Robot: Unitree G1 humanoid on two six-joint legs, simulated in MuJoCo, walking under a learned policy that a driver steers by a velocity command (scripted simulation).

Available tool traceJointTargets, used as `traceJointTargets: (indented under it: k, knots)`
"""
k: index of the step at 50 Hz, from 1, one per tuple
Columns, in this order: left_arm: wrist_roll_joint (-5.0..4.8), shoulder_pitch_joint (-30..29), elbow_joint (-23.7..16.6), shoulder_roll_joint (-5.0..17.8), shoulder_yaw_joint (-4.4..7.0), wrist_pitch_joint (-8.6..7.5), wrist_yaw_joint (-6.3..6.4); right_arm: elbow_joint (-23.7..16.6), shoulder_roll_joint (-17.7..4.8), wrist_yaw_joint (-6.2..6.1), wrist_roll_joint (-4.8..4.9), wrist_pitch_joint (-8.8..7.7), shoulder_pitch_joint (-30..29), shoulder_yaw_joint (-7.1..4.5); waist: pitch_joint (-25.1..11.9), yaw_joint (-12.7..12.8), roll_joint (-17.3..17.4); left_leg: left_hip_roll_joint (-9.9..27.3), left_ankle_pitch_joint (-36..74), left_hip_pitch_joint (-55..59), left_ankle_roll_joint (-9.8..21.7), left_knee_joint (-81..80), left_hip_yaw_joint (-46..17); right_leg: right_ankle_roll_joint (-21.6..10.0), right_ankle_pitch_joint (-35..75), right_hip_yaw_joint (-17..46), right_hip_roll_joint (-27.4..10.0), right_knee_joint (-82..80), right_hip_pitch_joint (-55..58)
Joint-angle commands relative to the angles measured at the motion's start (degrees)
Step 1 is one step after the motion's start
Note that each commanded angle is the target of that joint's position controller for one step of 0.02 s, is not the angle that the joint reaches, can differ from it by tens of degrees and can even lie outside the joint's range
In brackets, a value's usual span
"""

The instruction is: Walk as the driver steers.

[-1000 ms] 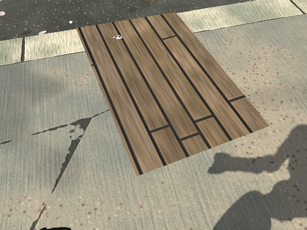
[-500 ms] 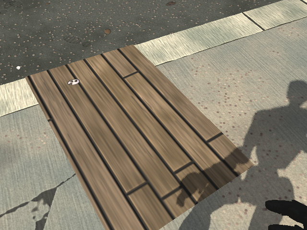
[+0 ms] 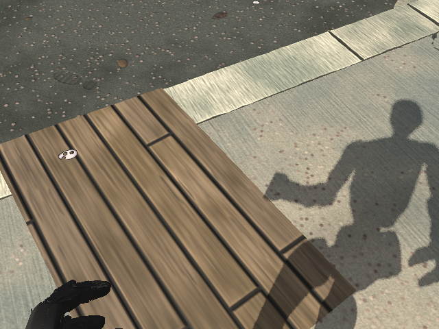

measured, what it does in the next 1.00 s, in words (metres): walks ahead, turning left: left foot, then right foot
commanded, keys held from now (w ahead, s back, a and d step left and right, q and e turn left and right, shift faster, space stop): q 0.30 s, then w+q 0.28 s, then w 0.42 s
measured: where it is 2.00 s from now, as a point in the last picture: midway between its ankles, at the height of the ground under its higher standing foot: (159, 317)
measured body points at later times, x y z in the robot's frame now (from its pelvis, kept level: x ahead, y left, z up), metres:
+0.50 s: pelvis +0.06 +0.04 +0.01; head +0.08 +0.08 +0.46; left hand +0.13 +0.36 -0.10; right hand +0.25 -0.20 -0.07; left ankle +0.03 +0.13 -0.73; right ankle +0.13 -0.10 -0.66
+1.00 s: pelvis +0.29 +0.08 +0.01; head +0.31 +0.08 +0.46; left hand +0.28 +0.38 -0.09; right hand +0.49 -0.14 -0.11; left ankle +0.16 +0.17 -0.64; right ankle +0.34 -0.01 -0.73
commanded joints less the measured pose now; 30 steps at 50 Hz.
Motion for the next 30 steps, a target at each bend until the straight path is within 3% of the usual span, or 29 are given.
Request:
traceJointTargets:
  k: [1, 2, 4, 6, 10, 15, 17, 18, 19, 20, 21, 22, 23, 24, 25, 27, 30]
  knots:
    - [-0.7, 10.3, -1.3, 7.5, 2.72, 1.63, 0.36, -4.8, -7.8, -0.73, 0.4, 0.85, 2.4, -1.71, -12.9, 6.4, -9.2, 4.1, -3.4, -23.9, -2.8, 22.6, 2.3, -12.8, 19.4, 21.2, -21.8, -7.1, 30.1]
    - [-0.53, 7.1, -1.2, 6.6, 2.18, 1.9, 0.26, -4.8, -7.6, -1.1, 0.25, 2.17, 1.1, -2.06, -10.0, 5.3, -7.4, 5.5, -0.5, -22.8, -3.7, 22.6, 2.8, -11.8, 16.6, 16.5, -19.1, -8.7, 24.5]
    - [0.3, 3.2, -0.7, 7.8, 2.58, 2.15, 0.25, -5.9, -5.9, -1.35, -0.05, 3.96, 0.8, -2.03, -6.4, 3.4, -9.4, 6.4, 4.5, -17.0, -4.7, 21.3, 4.6, -11.7, 13.7, 9.5, -16.1, -12.5, 14.1]
    - [0.58, 2.5, 0.1, 7.8, 2.85, 1.94, 0.53, -7.1, -4.2, -1.23, -0.07, 4.39, -0.2, -1.83, -6.1, 3.1, -9.7, 6.5, 7.6, -14.6, -4.7, 17.3, 5.9, -12.3, 13.2, 5.1, -15.4, -14.1, 11.8]
    - [-0.25, 2.4, 1.3, 9.4, 3.57, 2.39, 1.27, -10.1, -3.1, 0.06, -0.51, 4.36, -5.5, -1.09, -7.6, 4.4, -8.4, 7.9, 12.6, -10.4, -3.4, 5.5, 6.9, -13.1, 13.4, 1.2, -17.2, -14.2, 13.1]
    - [-1.77, 3.5, 2.9, 12.2, 4.52, 3.27, 0.82, -12.6, -5.4, 1.81, -0.34, 4.92, -8.1, -1.7, -7.1, 4.9, -9.1, 6.7, 13.5, -4.7, -0.2, -6.3, 9.7, -11.0, 9.6, -0.6, -19.4, -11.4, 15.3]
    - [-2.9, 4.0, 3.9, 12.2, 4.66, 3.59, 0.58, -11.5, -5.5, 2.11, -0.31, 4.95, -5.4, -2.16, -7.4, 3.4, -7.5, 4.5, 17.5, 3.0, 2.8, -15.0, 12.0, -7.6, -5.1, -2.9, -17.8, -8.5, 11.8]
    - [-2.67, 5.4, 4.7, 9.9, 4.11, 3.75, 0.43, -10.0, -6.8, 1.74, -0.24, 4.85, -2.0, -2.97, -7.4, 2.7, -4.7, 3.4, 16.4, 9.4, 4.7, -17.8, 11.1, -4.7, -15.1, -5.4, -15.4, -3.8, 6.6]
    - [-1.38, 5.1, 4.4, 5.8, 2.93, 3.84, -0.08, -9.1, -11.3, 0.9, 0.04, 4.52, 2.7, -4.3, -5.8, 1.8, 8.1, 13.3, 13.2, 16.2, 9.5, -26.1, -4.5, 0.3, -24.3, -12.0, -9.2, 13.6, -5.0]
    - [-0.4, 1.8, 0.4, 5.4, 2.74, 3.1, -0.16, -10.9, -17.8, 1.02, -0.23, 3.33, 3.6, -5.1, -3.3, 1.4, 18.0, 24.4, 2.1, 18.7, 20.1, -32.7, -29.3, 3.0, -32.2, -7.8, 0.1, 27.5, -23.4]
    - [-1.63, -2.9, -0.3, 9.4, 3.85, 1.85, -0.3, -11.4, -14.4, 1.47, -1.62, 1.49, 2.8, -4.19, -2.8, -1.2, 11.5, 24.4, -6.5, 16.3, 21.3, -37.6, -31.6, 1.5, -27.7, 1.2, -1.7, 32.6, -26.0]
    - [-2.72, -2.4, -0.1, 11.3, 4.59, 1.1, -0.61, -11.5, -12.2, 1.34, -1.66, 0.24, -0.2, -3.29, -0.6, 1.3, 10.5, 22.7, -8.8, 14.4, 18.4, -38.3, -27.8, -0.1, -21.0, 2.6, -3.3, 31.7, -25.9]
    - [-2.17, -0.2, 1.7, 11.5, 4.93, 0.71, -0.48, -12.0, -10.3, 1.03, -0.98, -0.24, -2.8, -2.68, -0.4, 3.1, 8.3, 20.6, -5.2, 13.6, 15.8, -37.3, -23.5, 0.0, -15.9, 2.5, -4.3, 30.4, -24.3]
    - [-1.12, 0.6, 2.5, 11.3, 4.97, 0.37, -0.35, -12.1, -9.0, 0.66, -0.47, -0.21, -4.0, -2.1, -0.6, 3.7, 8.0, 18.7, -1.1, 13.0, 14.4, -37.3, -20.0, 0.6, -11.8, 2.5, -4.6, 27.7, -22.5]
    - [-0.72, 1.0, 3.1, 10.6, 4.88, 0.0, -0.54, -12.2, -8.5, 0.28, -0.74, -0.32, -4.1, -1.73, -1.0, 4.2, 7.8, 16.7, 3.1, 11.8, 13.6, -37.5, -17.2, 1.1, -7.6, 2.0, -4.1, 26.1, -19.5]
    - [-0.89, 0.8, 3.7, 9.0, 4.51, -0.72, -0.97, -12.1, -8.6, -0.19, -1.07, -0.78, -2.7, -1.78, -2.0, 4.2, 6.0, 14.7, 11.2, 11.9, 13.1, -37.4, -13.4, 2.1, -1.1, 1.2, -2.6, 21.4, -16.5]
    - [-1.2, -1.2, 3.8, 7.1, 3.64, -1.14, -1.4, -11.3, -9.1, -0.55, -0.6, -1.2, -0.9, -2.11, -1.5, 3.3, 6.4, 13.0, 16.6, 11.0, 12.4, -36.8, -9.6, 3.3, 4.2, 0.9, -1.2, 11.3, -12.4]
